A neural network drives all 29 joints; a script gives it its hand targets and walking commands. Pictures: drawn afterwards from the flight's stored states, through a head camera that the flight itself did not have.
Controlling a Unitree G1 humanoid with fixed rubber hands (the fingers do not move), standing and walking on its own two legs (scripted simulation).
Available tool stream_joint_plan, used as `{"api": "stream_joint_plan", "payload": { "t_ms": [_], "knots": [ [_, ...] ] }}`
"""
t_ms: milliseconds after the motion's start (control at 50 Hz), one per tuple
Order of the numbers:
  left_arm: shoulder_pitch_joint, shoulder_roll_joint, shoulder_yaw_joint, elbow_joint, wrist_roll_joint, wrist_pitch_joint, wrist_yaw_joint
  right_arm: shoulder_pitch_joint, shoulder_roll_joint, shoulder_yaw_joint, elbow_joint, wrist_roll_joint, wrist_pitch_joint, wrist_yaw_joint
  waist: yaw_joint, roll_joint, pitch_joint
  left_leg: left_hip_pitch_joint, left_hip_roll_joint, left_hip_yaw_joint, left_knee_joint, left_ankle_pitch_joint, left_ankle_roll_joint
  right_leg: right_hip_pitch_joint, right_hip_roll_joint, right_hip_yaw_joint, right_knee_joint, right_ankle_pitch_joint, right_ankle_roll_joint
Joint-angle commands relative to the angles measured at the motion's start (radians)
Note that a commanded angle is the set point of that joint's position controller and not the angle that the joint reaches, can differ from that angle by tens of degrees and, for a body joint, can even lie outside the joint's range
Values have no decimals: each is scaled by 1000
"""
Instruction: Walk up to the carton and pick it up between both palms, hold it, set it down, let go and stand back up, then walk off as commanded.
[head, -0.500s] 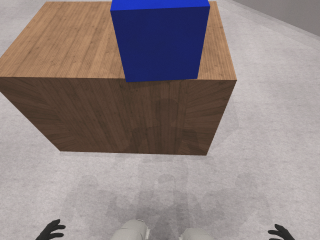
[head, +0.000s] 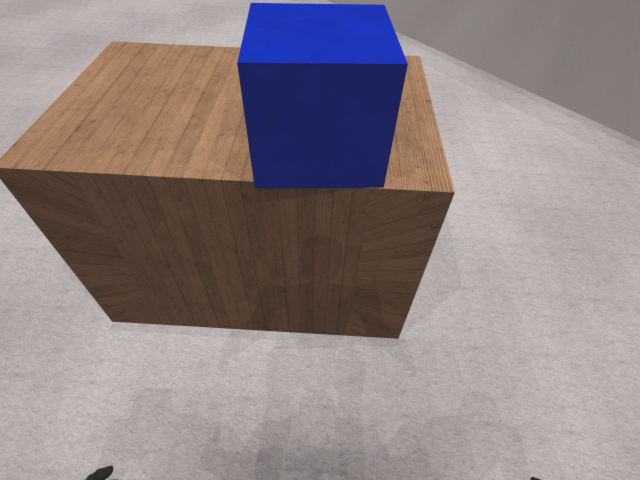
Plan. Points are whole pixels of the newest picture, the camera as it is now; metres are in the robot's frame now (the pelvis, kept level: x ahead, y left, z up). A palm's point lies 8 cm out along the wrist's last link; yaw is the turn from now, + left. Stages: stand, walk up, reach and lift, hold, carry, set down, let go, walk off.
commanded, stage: walk off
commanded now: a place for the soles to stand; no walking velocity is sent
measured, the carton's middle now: (318, 97) +0.81 +0.03 +0.05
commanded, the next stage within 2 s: stand in 0.26 s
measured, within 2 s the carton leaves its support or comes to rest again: neither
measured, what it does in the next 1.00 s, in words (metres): stands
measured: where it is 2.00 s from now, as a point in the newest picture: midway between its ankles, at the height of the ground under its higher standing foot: outside the picture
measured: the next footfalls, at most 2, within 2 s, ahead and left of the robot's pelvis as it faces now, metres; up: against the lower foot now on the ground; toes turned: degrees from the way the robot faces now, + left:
none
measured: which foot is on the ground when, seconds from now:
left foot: down 0.00-1.00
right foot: down 0.00-1.00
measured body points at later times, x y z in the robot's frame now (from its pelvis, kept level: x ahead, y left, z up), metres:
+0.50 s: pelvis +0.01 +0.00 +0.01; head +0.02 -0.01 +0.46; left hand +0.12 +0.30 -0.11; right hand +0.10 -0.30 -0.12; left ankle +0.02 +0.15 -0.73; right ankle +0.02 -0.10 -0.73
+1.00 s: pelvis +0.01 +0.02 +0.01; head +0.02 +0.02 +0.46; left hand +0.10 +0.31 -0.12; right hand +0.08 -0.28 -0.12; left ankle +0.02 +0.15 -0.73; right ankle +0.02 -0.10 -0.73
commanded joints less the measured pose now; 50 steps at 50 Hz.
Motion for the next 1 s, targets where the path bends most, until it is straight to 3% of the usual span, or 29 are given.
{"api": "stream_joint_plan", "payload": {
  "t_ms": [0, 20, 40, 80, 120, 200, 220, 280, 320, 340, 360, 380, 400, 480, 500, 540, 560, 580, 600, 640, 700, 720, 760, 800, 820, 860, 880, 900, 980],
  "knots": [
    [-91, 190, 48, -76, -4, -21, 13, -57, -186, -33, -71, 1, -26, -10, -5, 2, -32, -47, 90, -75, -131, -23, 110, 5, -104, 165, -175, 26, -66],
    [-66, 215, 55, -79, -1, -29, 10, -80, -186, -36, -75, 11, -18, -7, 2, -65, 11, -76, 81, -73, -121, -70, 104, -22, -120, 152, -234, -81, -66],
    [-94, 221, 54, -71, -1, -27, 11, -26, -196, -40, -44, -4, -19, -10, -28, -20, 2, -35, 50, -46, -119, -31, 95, -53, -148, 168, -216, -81, -81],
    [-87, 201, 48, -83, -3, -20, 10, -46, -171, -34, -80, -3, -25, -12, -6, -35, -16, -49, 92, -62, -150, 27, 105, -2, -132, 160, -191, 16, -74],
    [-88, 206, 51, -66, -5, -21, 14, -34, -190, -38, -43, -1, -21, -14, -11, 33, -49, -29, 86, -65, -175, 65, 97, 11, -130, 123, -165, 25, -70],
    [-78, 204, 45, -57, 0, -21, 18, -43, -185, -37, -58, -7, -21, -13, -14, 10, -88, 7, 79, -31, -130, 164, 85, 46, -150, 128, -179, 168, -66],
    [-85, 213, 49, -66, -7, -19, 17, -64, -195, -33, -57, 5, -21, -18, 5, -37, -91, -23, 85, -45, -127, 145, 97, 78, -150, 138, -172, 199, -66],
    [-91, 186, 34, -15, -13, -19, 18, -69, -217, -26, -14, 2, -10, -23, 0, 32, -88, 43, 109, -68, -144, 237, 68, 104, -141, 143, -213, 270, -20],
    [-114, 203, 32, 8, -14, -19, 17, -75, -183, -18, 10, -4, -9, -23, -4, -38, -103, 61, 103, -55, -153, 196, 56, 106, -136, 137, -237, 246, -16],
    [-130, 210, 27, 5, -15, -13, 20, -58, -168, -10, 6, 1, -2, -22, -29, -68, -74, 59, 101, -59, -166, 209, 49, 104, -132, 131, -239, 283, -14],
    [-141, 206, 31, 4, -16, -17, 21, -112, -206, -12, 34, -6, -4, -26, -1, -6, -90, 54, 111, -37, -160, 238, 47, 120, -138, 133, -235, 294, -8],
    [-150, 196, 24, 12, -8, -15, 24, -122, -209, -16, 19, 4, -6, -21, -1, -1, -81, 44, 104, -63, -180, 219, 43, 119, -139, 134, -246, 331, -10],
    [-127, 213, 33, 15, -12, -16, 25, -88, -215, -22, 41, 0, -6, -31, -5, 6, -124, 62, 117, -53, -189, 219, 51, 186, -152, 133, -233, 307, -25],
    [-129, 196, 22, 47, -17, -8, 29, -133, -193, -8, 58, 5, 5, -29, -3, -44, -94, 67, 115, -52, -201, 169, 49, 147, -130, 116, -257, 269, 2],
    [-138, 210, 22, 62, -15, -6, 28, -132, -185, -2, 71, 5, 8, -28, 3, 10, -103, 67, 112, -50, -212, 157, 50, 148, -139, 138, -276, 227, -5],
    [-157, 213, 26, 50, -13, -9, 30, -123, -205, -12, 69, -3, -1, -29, -20, -37, -55, 61, 120, -54, -216, 180, 42, 122, -130, 137, -267, 258, 6],
    [-136, 185, 25, 56, -11, -13, 25, -132, -202, -11, 70, -18, -3, -26, 10, 7, -51, 74, 124, -58, -216, 178, 53, 131, -134, 144, -301, 243, 4],
    [-144, 203, 20, 69, -9, -10, 28, -148, -198, -9, 66, -1, -2, -25, -15, 34, -73, 95, 123, -49, -210, 235, 35, 129, -129, 120, -282, 264, 7],
    [-139, 201, 25, 68, -9, -12, 24, -124, -207, -14, 85, 2, 2, -30, -9, -16, -93, 107, 125, -65, -192, 240, 47, 125, -139, 138, -291, 268, -6],
    [-148, 186, 10, 71, -9, -10, 21, -141, -209, -13, 89, 8, 7, -28, -17, -13, -94, 113, 123, -52, -219, 109, 46, 93, -140, 150, -332, 166, 1],
    [-135, 226, 21, 88, -6, -15, 20, -136, -183, -1, 103, -17, -2, -20, -8, 0, -40, 76, 134, -64, -245, 164, 49, 106, -130, 123, -299, 170, 8],
    [-154, 202, 23, 86, 0, -7, 24, -161, -210, -13, 74, -12, -8, -21, -18, 40, -73, 92, 138, -46, -226, 183, 44, 105, -120, 131, -292, 205, 4],
    [-142, 205, 20, 94, -8, -2, 18, -101, -198, -7, 95, -1, 0, -25, -8, -33, -103, 86, 130, -43, -239, 170, 46, 149, -126, 120, -298, 187, 11],
    [-106, 172, 8, 75, -25, -15, 22, -154, -208, -3, 97, -7, -4, -29, 14, 57, -89, 81, 133, -59, -251, 172, 51, 158, -135, 122, -293, 215, 13],
    [-146, 208, 14, 97, -7, -13, 31, -139, -145, 7, 103, -1, -6, -27, -21, 34, -108, 105, 128, -60, -245, 217, 46, 151, -128, 127, -277, 287, 12],
    [-149, 178, 13, 87, -10, -8, 24, -153, -216, -1, 100, -9, -4, -25, -2, 10, -102, 93, 144, -53, -227, 224, 55, 157, -142, 127, -271, 304, 3],
    [-148, 186, 7, 92, -10, -4, 26, -123, -194, 1, 99, -4, 0, -26, -41, 8, -130, 108, 147, -65, -242, 203, 52, 151, -135, 112, -247, 275, 3],
    [-110, 164, 17, 87, -17, -11, 22, -148, -185, 3, 101, -10, -6, -27, 10, 76, -61, 73, 136, -68, -249, 169, 52, 122, -122, 115, -264, 216, 4],
    [-144, 183, 10, 85, -3, -4, 23, -175, -209, 0, 85, -5, -2, -25, -5, 11, -95, 85, 130, -61, -240, 208, 49, 126, -108, 100, -272, 214, 16]
  ]
}}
